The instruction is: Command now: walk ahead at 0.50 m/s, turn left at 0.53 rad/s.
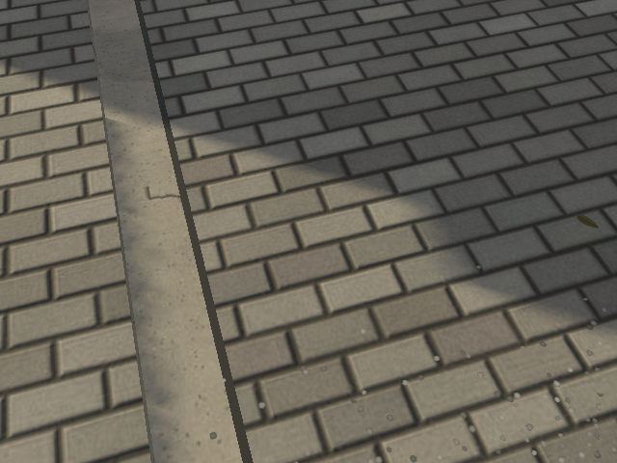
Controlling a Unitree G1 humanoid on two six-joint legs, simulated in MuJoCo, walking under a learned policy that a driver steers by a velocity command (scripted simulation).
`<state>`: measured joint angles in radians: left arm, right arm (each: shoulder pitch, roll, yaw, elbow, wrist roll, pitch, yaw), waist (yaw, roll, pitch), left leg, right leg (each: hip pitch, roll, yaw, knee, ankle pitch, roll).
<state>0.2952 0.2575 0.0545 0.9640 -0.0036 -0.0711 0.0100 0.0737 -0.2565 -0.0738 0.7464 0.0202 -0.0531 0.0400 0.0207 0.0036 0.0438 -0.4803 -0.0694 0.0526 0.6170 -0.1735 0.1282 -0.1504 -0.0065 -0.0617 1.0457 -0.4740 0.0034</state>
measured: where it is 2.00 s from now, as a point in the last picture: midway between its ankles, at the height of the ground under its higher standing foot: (270, 232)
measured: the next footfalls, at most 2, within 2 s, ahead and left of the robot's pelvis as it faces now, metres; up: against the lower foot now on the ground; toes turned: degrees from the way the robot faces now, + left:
right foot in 0.40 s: +0.42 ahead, -0.12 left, +0.00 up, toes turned +18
left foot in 0.88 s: +0.57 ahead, +0.22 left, +0.00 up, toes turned +24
